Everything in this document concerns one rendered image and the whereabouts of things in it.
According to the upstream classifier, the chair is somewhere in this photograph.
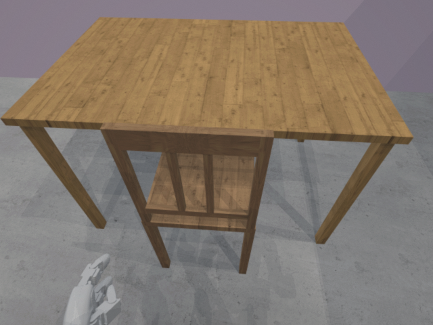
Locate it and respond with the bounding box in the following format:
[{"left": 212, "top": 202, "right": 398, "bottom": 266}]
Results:
[{"left": 100, "top": 123, "right": 274, "bottom": 274}]

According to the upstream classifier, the table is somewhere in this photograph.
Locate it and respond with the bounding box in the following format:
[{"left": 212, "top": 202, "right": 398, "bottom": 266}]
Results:
[{"left": 0, "top": 17, "right": 414, "bottom": 244}]

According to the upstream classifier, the robot left hand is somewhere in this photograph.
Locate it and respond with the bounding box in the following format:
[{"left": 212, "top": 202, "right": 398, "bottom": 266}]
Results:
[{"left": 63, "top": 253, "right": 121, "bottom": 325}]

